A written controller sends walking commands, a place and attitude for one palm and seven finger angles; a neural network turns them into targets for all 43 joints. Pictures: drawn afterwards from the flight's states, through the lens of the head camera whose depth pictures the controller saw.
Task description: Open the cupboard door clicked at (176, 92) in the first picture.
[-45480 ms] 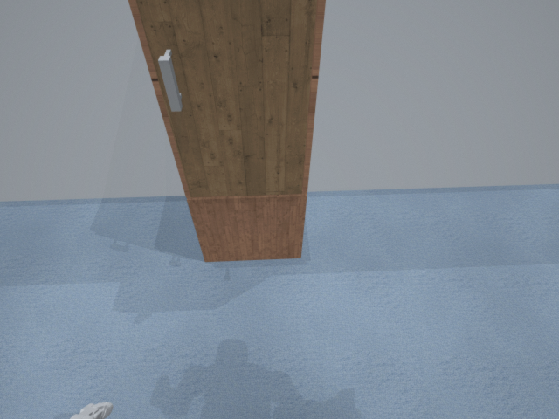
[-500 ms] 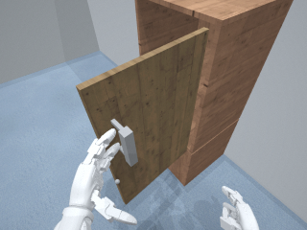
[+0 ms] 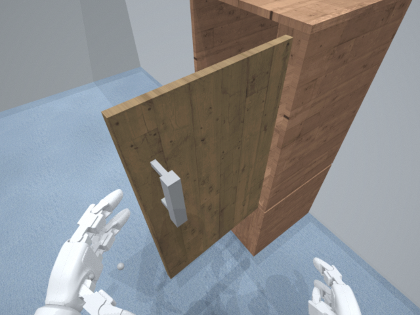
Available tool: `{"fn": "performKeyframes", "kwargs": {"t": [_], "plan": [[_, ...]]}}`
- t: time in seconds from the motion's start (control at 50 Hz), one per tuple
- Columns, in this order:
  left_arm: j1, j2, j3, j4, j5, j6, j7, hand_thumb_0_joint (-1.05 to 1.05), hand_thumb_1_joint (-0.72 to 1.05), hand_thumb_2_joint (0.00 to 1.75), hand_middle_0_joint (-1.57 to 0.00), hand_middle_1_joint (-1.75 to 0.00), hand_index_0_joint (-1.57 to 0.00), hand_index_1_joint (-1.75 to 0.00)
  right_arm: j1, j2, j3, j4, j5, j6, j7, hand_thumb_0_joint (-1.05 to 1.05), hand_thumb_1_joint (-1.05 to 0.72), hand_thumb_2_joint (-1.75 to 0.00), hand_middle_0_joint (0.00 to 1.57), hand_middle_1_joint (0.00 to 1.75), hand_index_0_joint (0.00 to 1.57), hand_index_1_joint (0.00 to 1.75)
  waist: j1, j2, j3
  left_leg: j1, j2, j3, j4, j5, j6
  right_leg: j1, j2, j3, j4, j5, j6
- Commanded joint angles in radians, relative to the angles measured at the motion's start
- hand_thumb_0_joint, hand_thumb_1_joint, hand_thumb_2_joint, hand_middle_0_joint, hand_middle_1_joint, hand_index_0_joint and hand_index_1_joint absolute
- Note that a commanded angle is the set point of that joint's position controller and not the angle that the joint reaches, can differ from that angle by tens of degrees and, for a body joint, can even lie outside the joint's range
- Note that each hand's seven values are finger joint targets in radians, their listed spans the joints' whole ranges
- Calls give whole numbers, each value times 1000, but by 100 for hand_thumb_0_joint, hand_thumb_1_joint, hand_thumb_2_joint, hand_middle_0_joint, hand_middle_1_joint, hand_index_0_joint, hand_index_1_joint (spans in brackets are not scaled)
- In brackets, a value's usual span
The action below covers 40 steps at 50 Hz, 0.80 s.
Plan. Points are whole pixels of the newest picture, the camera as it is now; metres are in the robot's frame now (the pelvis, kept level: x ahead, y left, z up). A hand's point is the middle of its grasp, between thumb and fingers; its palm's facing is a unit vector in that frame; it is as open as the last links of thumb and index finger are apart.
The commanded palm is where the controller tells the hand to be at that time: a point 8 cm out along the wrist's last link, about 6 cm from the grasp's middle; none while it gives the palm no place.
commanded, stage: draw the hand back to the body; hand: left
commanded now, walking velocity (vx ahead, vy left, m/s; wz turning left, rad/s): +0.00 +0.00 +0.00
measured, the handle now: (168, 193) +0.30 +0.10 +0.12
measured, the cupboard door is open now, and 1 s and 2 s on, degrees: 94 94 94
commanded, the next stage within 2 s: step back with the hand held close in 1.66 s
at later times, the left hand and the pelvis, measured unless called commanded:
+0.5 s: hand (87, 259) +0.17 +0.18 +0.13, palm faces -0.04 -1.00 -0.07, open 16.3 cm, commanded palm +0.14 +0.25 +0.15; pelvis +0.00 +0.02 +0.01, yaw +0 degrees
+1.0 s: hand (32, 234) +0.19 +0.25 +0.17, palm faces +0.33 -0.87 -0.36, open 12.5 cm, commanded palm +0.14 +0.30 +0.19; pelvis +0.01 +0.03 +0.03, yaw -1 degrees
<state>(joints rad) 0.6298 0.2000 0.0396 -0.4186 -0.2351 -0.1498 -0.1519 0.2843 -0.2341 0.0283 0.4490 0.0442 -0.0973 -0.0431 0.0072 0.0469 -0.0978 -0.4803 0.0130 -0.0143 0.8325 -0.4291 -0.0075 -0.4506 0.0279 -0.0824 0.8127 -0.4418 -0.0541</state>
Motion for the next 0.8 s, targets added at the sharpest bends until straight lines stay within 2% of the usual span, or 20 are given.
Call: {"fn": "performKeyframes", "kwargs": {"t": [0.0,0.08,0.1,0.12,0.16,0.24,0.3,0.34,0.36,0.4,0.46,0.5,0.52,0.56,0.58,0.6,0.62,0.64,0.7,0.78], "plan": [[-63,49,1,-259,-20,-101,-36,0,-50,30,-15,-30,-15,-30,-104,-96,-40,-184,1,-91,-5,0,-90,-90,20,30,20,30,-15,-40,-58,33,-33,-5,-65,209,41,20,-30,92,-163,292,55],[-94,72,-2,-254,2,-99,-28,0,-50,30,-15,-30,-15,-30,-93,-100,-42,-183,1,-109,-10,0,-90,-90,20,30,20,30,-13,-44,-55,34,-27,-18,-81,169,42,-20,-19,59,-149,196,44],[-104,106,31,-255,6,-92,-16,0,-50,30,-15,-30,-15,-30,-101,-100,-41,-177,0,-109,-12,0,-90,-90,20,30,20,30,-2,-21,-58,32,-27,-18,-85,167,41,-6,-20,64,-150,182,38],[-100,105,39,-261,9,-83,-8,0,-50,30,-15,-30,-15,-30,-102,-96,-39,-181,2,-107,-13,0,-90,-90,20,30,20,30,3,-14,-62,40,-27,-19,-93,166,41,-4,-19,57,-148,181,37],[-86,109,67,-257,8,-58,5,0,-50,30,-15,-30,-15,-30,-106,-91,-37,-183,4,-104,-16,0,-90,-90,20,30,20,30,14,-35,-80,45,-26,-15,-103,176,40,17,-17,49,-148,194,37],[-82,108,92,-262,-18,-8,3,0,-50,30,-15,-30,-15,-30,-123,-89,-26,-181,8,-102,-18,0,-90,-90,20,30,20,30,26,-24,-76,62,-22,-17,-131,194,37,49,-14,35,-159,224,36],[-84,123,113,-257,-34,23,-15,0,-50,30,-15,-30,-15,-30,-132,-94,-23,-170,11,-109,-20,0,-90,-90,20,30,20,30,24,-40,-59,71,-19,-19,-140,209,38,65,-12,32,-175,243,37],[-79,119,106,-290,-40,35,-31,0,-50,30,-15,-30,-15,-30,-132,-93,-21,-172,13,-118,-19,0,-90,-90,20,30,20,30,25,-1,-65,94,-19,-18,-150,229,37,64,-12,25,-173,269,38],[-91,128,113,-292,-43,41,-36,0,-50,30,-15,-30,-15,-30,-127,-96,-19,-165,13,-119,-19,0,-90,-90,20,30,20,30,19,-8,-57,100,-18,-22,-154,233,37,62,-10,22,-178,274,38],[-96,152,152,-270,-51,59,-43,0,-50,30,-15,-30,-15,-30,-136,-100,-22,-155,12,-122,-24,0,-90,-90,20,30,20,30,24,-33,-36,92,-18,-24,-159,224,39,68,-8,23,-194,261,38],[-123,159,172,-284,-64,69,-55,0,-50,30,-15,-30,-15,-30,-138,-102,-18,-149,16,-132,-28,0,-90,-90,20,30,20,30,24,-16,-35,116,-17,-28,-178,211,35,66,-8,16,-206,236,38],[-130,183,204,-284,-71,71,-59,0,-43,33,-15,-30,-15,-30,-142,-106,-19,-138,16,-139,-29,0,-90,-90,20,30,20,30,30,-15,-45,124,-18,-30,-184,224,35,90,-7,18,-215,247,35],[-129,172,198,-291,-77,74,-67,0,-40,34,-15,-30,-15,-30,-145,-105,-18,-140,16,-143,-29,0,-90,-90,20,30,20,30,29,-21,-50,132,-19,-32,-189,236,36,94,-7,15,-215,261,37],[-129,177,206,-300,-84,80,-81,0,-32,37,-16,-30,-16,-30,-148,-106,-17,-136,20,-150,-28,0,-90,-90,20,30,20,30,31,17,-51,152,-19,-31,-198,252,33,97,-6,12,-219,281,35],[-177,303,228,-415,80,52,75,0,-29,39,-16,-30,-16,-30,-157,-89,-17,-145,-1,-140,-50,0,-90,-90,20,30,20,30,67,33,-11,135,-9,-23,-245,233,28,137,-17,69,-283,261,22],[-115,247,216,-349,98,64,146,0,-26,40,-16,-30,-16,-30,-150,-76,-13,-124,-12,-138,-57,0,-90,-90,20,30,20,30,49,-11,52,125,-10,-18,-255,179,24,121,-21,73,-324,198,21],[-88,189,164,-324,118,71,180,0,-22,42,-16,-30,-16,-30,-152,-79,-9,-116,-16,-125,-58,0,-90,-90,20,30,20,30,41,-7,70,148,-6,-18,-269,176,26,130,-25,70,-333,189,21],[-82,175,151,-307,133,73,202,0,-18,43,-16,-30,-16,-30,-152,-80,-9,-107,-17,-114,-56,0,-90,-90,20,30,20,30,35,8,76,167,-3,-18,-282,182,27,139,-26,64,-339,190,23],[-90,212,182,-294,161,60,248,0,-8,48,-16,-30,-16,-30,-169,-87,-14,-86,-27,-99,-57,0,-90,-90,20,30,20,30,42,13,62,212,2,-16,-328,197,29,190,-28,61,-367,200,23],[-121,224,199,-307,178,40,275,0,6,54,-17,-30,-17,-30,-181,-84,-15,-67,-34,-92,-56,0,-90,-90,20,30,20,30,42,20,44,268,4,-13,-378,237,31,241,-30,61,-389,234,24]]}}
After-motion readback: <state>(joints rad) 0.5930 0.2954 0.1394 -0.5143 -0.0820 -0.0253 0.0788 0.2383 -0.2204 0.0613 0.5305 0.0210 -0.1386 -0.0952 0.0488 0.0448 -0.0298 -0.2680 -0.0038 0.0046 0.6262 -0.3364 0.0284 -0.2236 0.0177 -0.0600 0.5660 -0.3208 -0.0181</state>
